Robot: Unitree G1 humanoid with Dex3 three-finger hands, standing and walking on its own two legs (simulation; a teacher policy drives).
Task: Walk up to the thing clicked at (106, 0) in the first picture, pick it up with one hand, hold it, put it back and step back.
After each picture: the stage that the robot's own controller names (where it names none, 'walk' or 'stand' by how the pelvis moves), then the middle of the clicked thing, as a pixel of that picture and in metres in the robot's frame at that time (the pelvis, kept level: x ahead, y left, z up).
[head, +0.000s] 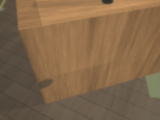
stand; out of the picture +0.91 -0.09 +0.14
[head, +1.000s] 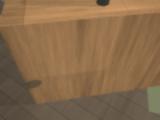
walk; out of the picture +0.82 -0.03 +0.18
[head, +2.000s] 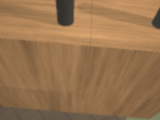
walk; out of the picture +0.59 +0.17 +0.17
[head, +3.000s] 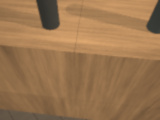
stand; out of the picture +0.55 +0.17 +0.19
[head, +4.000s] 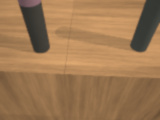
stand; (35, 22) +0.50 +0.21 +0.15
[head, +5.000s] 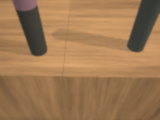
stand; (32, 25) +0.50 +0.21 +0.14
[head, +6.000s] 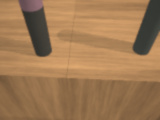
stand; (37, 26) +0.50 +0.20 +0.14
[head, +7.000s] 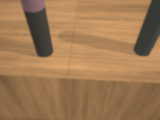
stand; (39, 27) +0.49 +0.19 +0.14
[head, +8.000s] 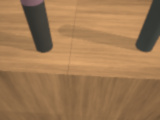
rise first; (37, 21) +0.50 +0.19 +0.14
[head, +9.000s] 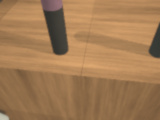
rise first; (56, 25) +0.51 +0.17 +0.14
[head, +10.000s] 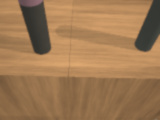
go down; (36, 22) +0.50 +0.16 +0.15
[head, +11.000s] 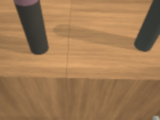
go down; (32, 22) +0.49 +0.16 +0.15
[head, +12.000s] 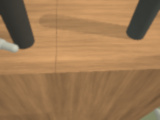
close in; (13, 11) +0.49 +0.18 +0.18
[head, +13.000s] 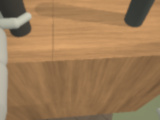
lift; out of the picture +0.52 +0.18 +0.19
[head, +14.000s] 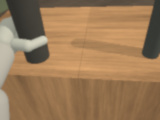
lift; (27, 16) +0.34 +0.16 +0.32
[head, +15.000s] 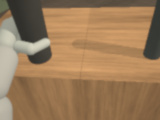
hold; (29, 18) +0.33 +0.15 +0.32
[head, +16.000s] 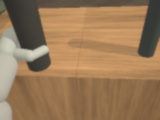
hold; (28, 27) +0.34 +0.16 +0.29
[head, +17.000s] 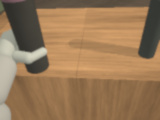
hold; (27, 29) +0.34 +0.17 +0.29
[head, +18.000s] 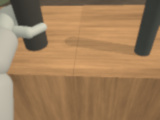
crouch; (26, 4) +0.39 +0.17 +0.32
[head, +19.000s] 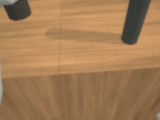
lower; out of the picture +0.50 +0.17 +0.34
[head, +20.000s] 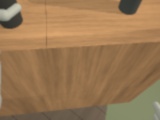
lower; out of the picture +0.54 +0.18 +0.20
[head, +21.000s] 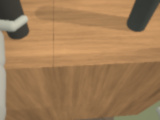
lower; out of the picture +0.52 +0.19 +0.19
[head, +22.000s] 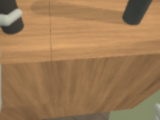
lower; out of the picture +0.53 +0.19 +0.19
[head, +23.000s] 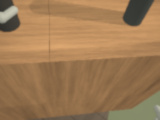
lower; out of the picture +0.54 +0.20 +0.19
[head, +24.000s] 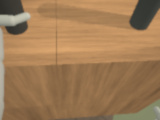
open; out of the picture +0.53 +0.19 +0.19
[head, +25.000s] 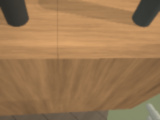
sink last; out of the picture +0.53 +0.19 +0.19
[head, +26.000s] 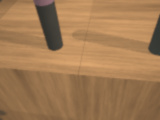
sink last; (49, 21) +0.53 +0.20 +0.16
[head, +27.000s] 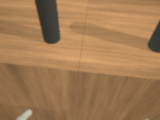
stand; (47, 12) +0.53 +0.18 +0.15
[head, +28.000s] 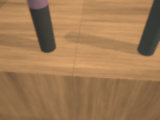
stand; (42, 23) +0.54 +0.20 +0.14
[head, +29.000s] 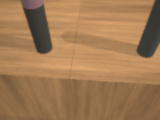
stand; (38, 23) +0.52 +0.20 +0.14
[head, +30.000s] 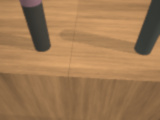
stand; (36, 22) +0.52 +0.21 +0.14
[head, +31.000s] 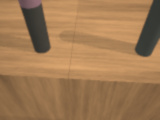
stand; (36, 23) +0.51 +0.21 +0.14
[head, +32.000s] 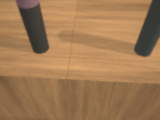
stand; (34, 23) +0.51 +0.21 +0.14
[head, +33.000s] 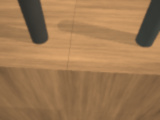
walk; (32, 12) +0.53 +0.21 +0.14
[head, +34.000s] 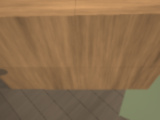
walk; out of the picture +0.77 +0.21 +0.15
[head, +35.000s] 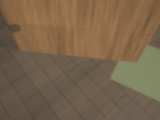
stand; out of the picture +1.16 +0.16 +0.17
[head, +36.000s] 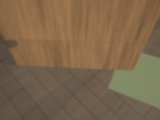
stand; out of the picture +1.13 +0.22 +0.16
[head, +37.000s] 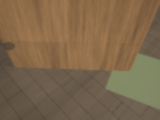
stand; out of the picture +1.13 +0.23 +0.14
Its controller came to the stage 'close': yes
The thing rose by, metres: 0.20
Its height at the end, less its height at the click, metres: +0.00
